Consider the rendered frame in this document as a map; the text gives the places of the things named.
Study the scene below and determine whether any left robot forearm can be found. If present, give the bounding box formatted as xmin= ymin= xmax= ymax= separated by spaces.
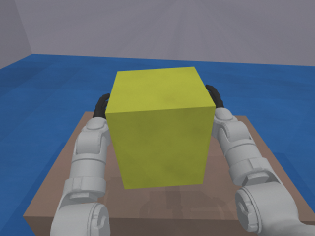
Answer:
xmin=50 ymin=117 xmax=111 ymax=236

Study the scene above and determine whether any left robot hand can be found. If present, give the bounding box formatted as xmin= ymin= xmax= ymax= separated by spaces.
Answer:
xmin=93 ymin=93 xmax=110 ymax=120

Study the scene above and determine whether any right robot hand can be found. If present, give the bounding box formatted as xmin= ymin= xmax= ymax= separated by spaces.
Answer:
xmin=205 ymin=85 xmax=224 ymax=109

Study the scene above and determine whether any robot right upper arm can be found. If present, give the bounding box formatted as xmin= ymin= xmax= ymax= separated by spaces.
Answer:
xmin=235 ymin=181 xmax=315 ymax=236

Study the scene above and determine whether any robot left upper arm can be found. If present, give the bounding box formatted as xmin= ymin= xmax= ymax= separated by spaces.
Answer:
xmin=51 ymin=202 xmax=111 ymax=236

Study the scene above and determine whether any carton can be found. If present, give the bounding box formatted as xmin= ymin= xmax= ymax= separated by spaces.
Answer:
xmin=105 ymin=66 xmax=216 ymax=190

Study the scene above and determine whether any right robot forearm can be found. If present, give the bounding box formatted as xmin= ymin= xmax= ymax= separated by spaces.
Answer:
xmin=211 ymin=107 xmax=299 ymax=218

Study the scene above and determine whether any pedestal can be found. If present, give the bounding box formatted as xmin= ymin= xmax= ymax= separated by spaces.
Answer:
xmin=23 ymin=111 xmax=315 ymax=236

